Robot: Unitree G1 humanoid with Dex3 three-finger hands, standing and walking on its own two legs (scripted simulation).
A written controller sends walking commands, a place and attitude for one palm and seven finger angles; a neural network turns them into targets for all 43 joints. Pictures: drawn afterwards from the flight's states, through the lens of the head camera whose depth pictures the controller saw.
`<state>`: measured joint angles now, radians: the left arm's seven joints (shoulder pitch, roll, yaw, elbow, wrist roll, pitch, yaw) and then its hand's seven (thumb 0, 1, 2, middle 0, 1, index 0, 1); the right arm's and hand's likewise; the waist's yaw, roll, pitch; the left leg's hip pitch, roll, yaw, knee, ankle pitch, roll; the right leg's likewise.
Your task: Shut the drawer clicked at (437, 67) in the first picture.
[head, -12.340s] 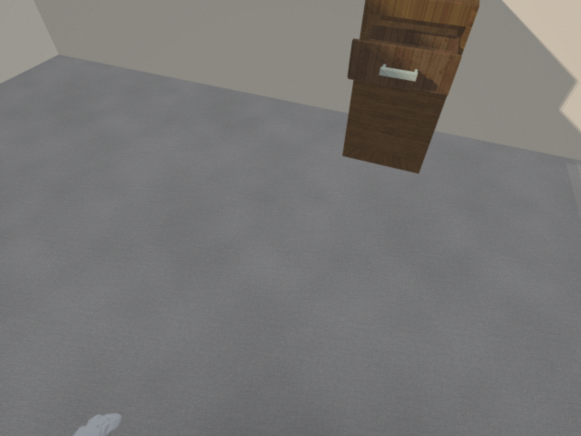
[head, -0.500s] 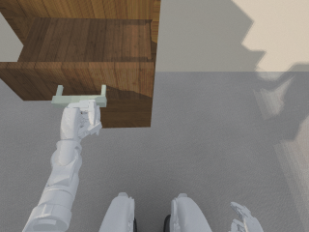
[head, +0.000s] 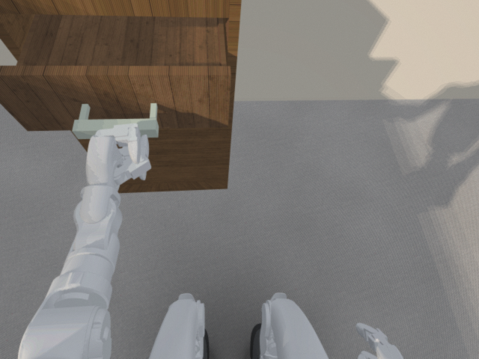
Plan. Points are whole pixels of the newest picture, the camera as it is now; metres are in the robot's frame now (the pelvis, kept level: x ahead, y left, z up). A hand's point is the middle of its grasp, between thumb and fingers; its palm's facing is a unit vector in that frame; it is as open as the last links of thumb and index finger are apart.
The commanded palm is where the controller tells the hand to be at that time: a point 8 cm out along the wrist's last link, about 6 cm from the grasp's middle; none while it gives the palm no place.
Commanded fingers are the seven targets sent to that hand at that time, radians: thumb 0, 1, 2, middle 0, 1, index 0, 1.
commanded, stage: push the drawer shut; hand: left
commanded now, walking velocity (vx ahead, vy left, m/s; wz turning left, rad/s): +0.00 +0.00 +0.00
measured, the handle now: (118, 118) +0.51 +0.21 +0.03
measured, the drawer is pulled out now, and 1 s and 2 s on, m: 0.14 0.01 0.00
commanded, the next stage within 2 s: pull the fist back off the drawer in 1.58 s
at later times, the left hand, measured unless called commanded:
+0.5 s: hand (149, 125) +0.50 +0.15 +0.02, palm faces +0.03 -1.00 -0.05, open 3.3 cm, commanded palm +0.49 +0.20 +0.03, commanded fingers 0.00 0.90 0.90 -1.40 -1.60 -1.40 -1.60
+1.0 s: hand (153, 98) +0.56 +0.15 +0.03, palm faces +0.05 -1.00 -0.05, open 3.4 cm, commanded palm +0.56 +0.18 +0.03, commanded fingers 0.00 0.90 0.90 -1.40 -1.60 -1.40 -1.60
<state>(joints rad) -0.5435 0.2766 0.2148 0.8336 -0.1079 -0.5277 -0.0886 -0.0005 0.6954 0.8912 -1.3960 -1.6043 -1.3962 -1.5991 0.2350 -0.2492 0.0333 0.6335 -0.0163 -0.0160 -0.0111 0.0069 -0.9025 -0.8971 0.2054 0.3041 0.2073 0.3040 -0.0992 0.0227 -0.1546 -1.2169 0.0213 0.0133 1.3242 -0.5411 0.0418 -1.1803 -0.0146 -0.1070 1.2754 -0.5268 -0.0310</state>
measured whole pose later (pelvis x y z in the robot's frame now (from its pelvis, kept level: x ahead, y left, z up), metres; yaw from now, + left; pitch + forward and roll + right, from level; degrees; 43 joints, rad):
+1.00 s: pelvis -0.01 +0.00 -0.02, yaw -2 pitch +31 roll -5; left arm -1.04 0.53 0.38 1.24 0.01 -0.47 -0.09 0.08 0.78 0.93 -1.40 -1.60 -1.40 -1.60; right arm 0.33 -0.26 0.07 0.64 -0.06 0.05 0.02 0.00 -0.90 -0.90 0.21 0.30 0.21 0.30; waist -0.24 0.05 -0.13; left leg -1.39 0.05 -0.02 1.40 -0.55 0.03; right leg -1.34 0.01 -0.13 1.31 -0.51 -0.04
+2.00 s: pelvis -0.03 +0.01 -0.03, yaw -3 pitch +33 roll -8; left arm -1.25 0.68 0.34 1.33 0.06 -0.37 -0.10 0.09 0.54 0.91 -1.40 -1.60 -1.40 -1.60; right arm 0.39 -0.26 0.12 0.66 -0.08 -0.03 0.02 0.00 -0.90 -0.90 0.21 0.30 0.21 0.30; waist -0.30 0.04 -0.12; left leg -1.52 0.04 -0.04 1.44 -0.51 0.05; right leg -1.44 0.01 -0.16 1.32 -0.46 -0.03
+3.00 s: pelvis +0.05 +0.01 +0.08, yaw +0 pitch +15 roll -3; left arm -0.21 0.29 0.20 0.43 -0.21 -0.30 -0.16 0.01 0.89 0.90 -1.40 -1.60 -1.40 -1.60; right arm 0.26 -0.28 0.01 0.52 0.04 0.03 0.00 0.01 -0.90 -0.90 0.20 0.30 0.21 0.30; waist -0.06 0.03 -0.15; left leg -0.74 0.02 0.01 0.96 -0.49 0.04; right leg -0.69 0.02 -0.09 0.87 -0.44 -0.01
